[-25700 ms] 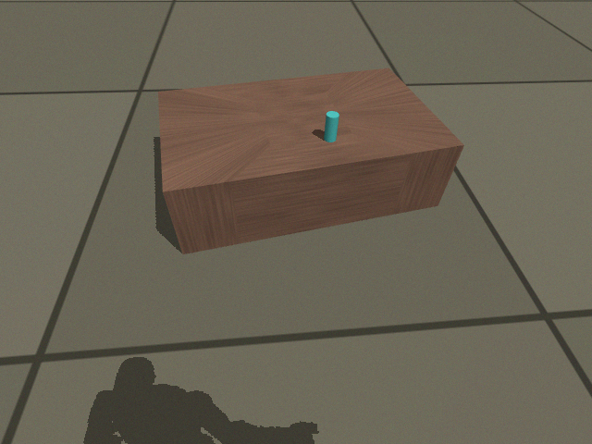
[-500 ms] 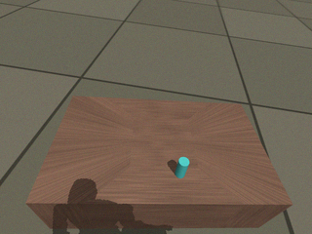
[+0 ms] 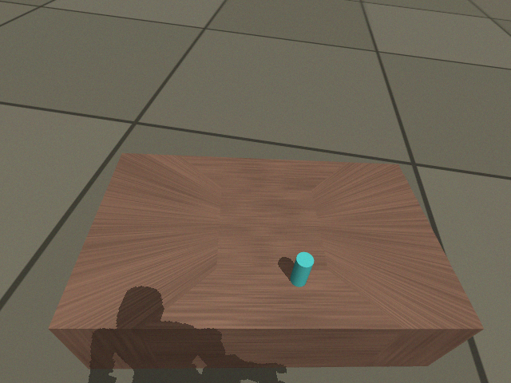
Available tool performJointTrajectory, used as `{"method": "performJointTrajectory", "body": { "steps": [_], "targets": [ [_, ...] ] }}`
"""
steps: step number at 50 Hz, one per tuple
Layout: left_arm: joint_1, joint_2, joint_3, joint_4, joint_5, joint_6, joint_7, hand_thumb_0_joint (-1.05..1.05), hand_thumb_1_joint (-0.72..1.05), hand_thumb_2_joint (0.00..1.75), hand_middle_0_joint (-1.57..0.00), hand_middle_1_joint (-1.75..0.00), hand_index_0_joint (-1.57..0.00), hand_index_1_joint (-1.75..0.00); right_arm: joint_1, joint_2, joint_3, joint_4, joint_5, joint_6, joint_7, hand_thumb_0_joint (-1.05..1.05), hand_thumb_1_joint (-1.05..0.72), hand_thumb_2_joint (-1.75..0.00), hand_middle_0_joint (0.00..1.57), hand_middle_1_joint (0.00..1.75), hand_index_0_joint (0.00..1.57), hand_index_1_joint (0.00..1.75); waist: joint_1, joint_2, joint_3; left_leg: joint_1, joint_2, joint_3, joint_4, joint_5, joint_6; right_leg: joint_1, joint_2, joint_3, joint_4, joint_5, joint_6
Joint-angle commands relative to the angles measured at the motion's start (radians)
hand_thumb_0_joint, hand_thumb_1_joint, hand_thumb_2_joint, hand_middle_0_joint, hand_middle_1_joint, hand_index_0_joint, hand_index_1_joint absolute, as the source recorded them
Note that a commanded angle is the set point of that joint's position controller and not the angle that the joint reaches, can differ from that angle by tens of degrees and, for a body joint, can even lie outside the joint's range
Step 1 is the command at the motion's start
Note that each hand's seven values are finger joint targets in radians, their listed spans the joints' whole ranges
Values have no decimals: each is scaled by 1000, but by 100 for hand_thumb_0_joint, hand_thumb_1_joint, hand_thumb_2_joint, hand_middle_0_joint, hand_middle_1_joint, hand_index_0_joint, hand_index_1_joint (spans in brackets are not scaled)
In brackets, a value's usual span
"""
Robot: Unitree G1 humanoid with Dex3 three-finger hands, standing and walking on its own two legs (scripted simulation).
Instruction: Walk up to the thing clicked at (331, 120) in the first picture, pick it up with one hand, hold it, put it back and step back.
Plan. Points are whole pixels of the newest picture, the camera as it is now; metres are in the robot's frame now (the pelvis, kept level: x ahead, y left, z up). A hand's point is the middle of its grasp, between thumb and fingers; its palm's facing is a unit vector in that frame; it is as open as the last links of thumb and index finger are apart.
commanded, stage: home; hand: right
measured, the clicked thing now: (301, 269) +0.54 -0.17 -0.36
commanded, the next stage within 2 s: stand in 0.02 s
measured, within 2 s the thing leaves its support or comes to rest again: neither
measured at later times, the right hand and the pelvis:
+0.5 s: hand out of the picture +0.08 -0.24 -0.15, palm faces +0.00 +0.93 -0.37, open 10.6 cm; pelvis +0.01 +0.01 +0.00, yaw +0 degrees
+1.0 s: hand out of the picture +0.10 -0.25 -0.15, palm faces -0.02 +0.93 -0.37, open 7.4 cm; pelvis +0.02 +0.00 +0.00, yaw +1 degrees
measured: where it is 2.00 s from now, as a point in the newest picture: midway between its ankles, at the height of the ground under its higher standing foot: outside the picture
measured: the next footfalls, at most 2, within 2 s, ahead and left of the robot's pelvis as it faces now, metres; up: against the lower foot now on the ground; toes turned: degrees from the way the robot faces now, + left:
none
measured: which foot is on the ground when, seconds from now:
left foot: down 0.00-1.00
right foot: down 0.00-1.00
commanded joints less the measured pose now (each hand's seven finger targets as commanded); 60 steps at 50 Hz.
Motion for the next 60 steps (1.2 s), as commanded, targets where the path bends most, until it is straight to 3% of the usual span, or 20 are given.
{"method": "performJointTrajectory", "body": {
  "steps": [1, 3, 6, 8, 9, 12, 14, 16, 21, 23, 24, 32, 34, 39, 41, 43, 46, 51, 56, 60],
  "targets": [
    [-35, 172, 34, -59, -6, -22, 15, 0, 90, 90, -20, -30, -20, -30, -47, -219, -31, -56, 0, -22, -11, 0, 53, -7, 5, 6, 5, 6, -5, 47, -31, 88, 107, -122, -53, 109, 9, -90, -89, 67, -68, 131, -35],
    [-35, 176, 34, -58, -7, -24, 17, 0, 90, 90, -20, -30, -20, -30, -45, -220, -31, -57, -1, -23, -11, 0, 53, -6, 5, 6, 5, 6, -6, 41, -42, 93, 107, -119, -45, 152, 10, -78, -90, 64, -68, 153, -32],
    [-32, 178, 32, -55, -8, -23, 15, 0, 90, 90, -20, -30, -20, -30, -51, -226, -31, -57, 2, -23, -11, 0, 51, -8, 6, 6, 6, 6, -6, 43, -20, 99, 107, -121, -52, 133, 9, -102, -90, 64, -72, 138, -33],
    [-37, 184, 35, -58, -6, -22, 16, 0, 90, 90, -20, -30, -20, -30, -54, -228, -30, -59, 1, -23, -11, 0, 35, -24, 20, 22, 20, 22, -5, 52, -36, 86, 108, -128, -60, 112, 10, -84, -88, 58, -71, 129, -32],
    [-41, 189, 36, -58, -6, -22, 15, 0, 90, 90, -20, -30, -20, -30, -62, -227, -31, -61, 1, -22, -11, 0, 27, -32, 20, 30, 20, 30, -6, 36, -18, 91, 104, -124, -59, 102, 8, -106, -90, 60, -72, 117, -33],
    [-35, 181, 36, -58, -6, -22, 14, 0, 90, 90, -20, -30, -20, -30, -50, -231, -31, -58, 2, -23, -11, 0, 3, -56, 20, 30, 20, 30, -4, 51, -35, 102, 108, -125, -59, 137, 9, -90, -90, 57, -67, 136, -34],
    [-39, 181, 35, -54, -9, -21, 13, 0, 90, 90, -20, -30, -20, -30, -51, -229, -30, -56, 1, -24, -10, 0, -13, -72, 20, 30, 20, 30, -8, 56, -13, 80, 106, -131, -70, 82, 7, -96, -90, 57, -70, 101, -34],
    [-43, 183, 37, -58, -8, -22, 13, 0, 90, 90, -20, -30, -20, -30, -56, -234, -32, -59, 2, -23, -9, 0, -29, -88, 20, 30, 20, 30, -5, 53, -22, 74, 109, -135, -73, 93, 9, -87, -91, 55, -69, 110, -34],
    [-38, 186, 38, -57, -8, -25, 11, 0, 90, 90, -20, -30, -20, -30, -68, -238, -35, -63, 3, -26, -7, 0, -69, -90, 20, 30, 20, 30, -3, 42, -23, 82, 106, -139, -73, 100, 10, -89, -96, 57, -76, 113, -34],
    [-49, 185, 39, -63, -9, -26, 10, 0, 90, 90, -20, -30, -20, -30, -61, -238, -33, -62, 4, -29, -7, 0, -85, -90, 20, 30, 20, 30, -5, 47, -43, 100, 108, -135, -64, 173, 8, -71, -97, 54, -64, 149, -34],
    [-46, 181, 38, -61, -10, -24, 10, 0, 90, 90, -20, -30, -20, -30, -57, -234, -32, -59, 3, -29, -7, 0, -90, -90, 20, 30, 20, 30, -5, 60, -38, 104, 108, -136, -69, 153, 7, -85, -93, 47, -60, 126, -35],
    [-45, 187, 39, -60, -10, -25, 11, 0, 90, 90, -20, -30, -20, -30, -71, -243, -35, -59, 5, -28, -7, 0, -90, -90, 20, 30, 20, 30, -2, 49, -39, 103, 108, -139, -61, 182, 8, -75, -99, 45, -65, 140, -33],
    [-41, 188, 38, -63, -10, -27, 11, 0, 90, 90, -20, -30, -20, -30, -78, -241, -34, -62, 4, -30, -6, 0, -90, -90, 20, 30, 20, 30, -1, 38, -55, 125, 109, -134, -47, 234, 9, -73, -104, 46, -65, 186, -34],
    [-56, 197, 40, -66, -11, -29, 11, 0, 90, 90, -20, -30, -20, -30, -74, -242, -35, -60, 5, -28, -3, 0, -90, -90, 20, 30, 20, 30, -10, 37, -43, 113, 106, -134, -48, 205, 7, -73, -107, 48, -75, 171, -34],
    [-54, 202, 40, -70, -10, -32, 13, 0, 90, 90, -20, -30, -20, -30, -80, -240, -35, -66, 4, -30, -3, 0, -90, -90, 20, 30, 20, 30, -7, 33, -75, 130, 111, -130, -29, 287, 12, -50, -112, 46, -68, 241, -34],
    [-52, 205, 42, -71, -10, -32, 14, 0, 90, 90, -20, -30, -20, -30, -79, -244, -36, -64, 4, -31, -5, 0, -90, -90, 20, 30, 20, 30, -5, 34, -76, 137, 113, -130, -29, 303, 13, -43, -109, 40, -62, 254, -33],
    [-52, 198, 40, -69, -14, -31, 12, 0, 90, 90, -20, -30, -20, -30, -76, -242, -32, -63, 6, -31, -3, 0, -90, -90, 20, 30, 20, 30, -5, 43, -62, 127, 111, -130, -40, 279, 7, -51, -108, 42, -66, 221, -30],
    [-54, 200, 39, -74, -12, -34, 11, 0, 90, 90, -20, -30, -20, -30, -71, -239, -30, -67, 5, -29, -3, 0, -90, -90, 20, 30, 20, 30, -6, 34, -68, 109, 111, -126, -31, 300, 12, -18, -112, 39, -69, 261, -30],
    [-65, 205, 42, -76, -11, -33, 10, 0, 90, 90, -20, -30, -20, -30, -79, -245, -34, -68, 5, -28, -1, 0, -90, -90, 20, 30, 20, 30, -9, 46, -39, 96, 107, -136, -54, 191, 5, -52, -108, 37, -84, 162, -35],
    [-59, 207, 44, -73, -10, -34, 8, 0, 90, 90, -20, -30, -20, -30, -92, -246, -38, -70, 3, -28, 1, 0, -90, -90, 20, 30, 20, 30, -1, 45, -34, 92, 108, -145, -58, 171, 13, -55, -110, 37, -91, 142, -40]
  ]
}}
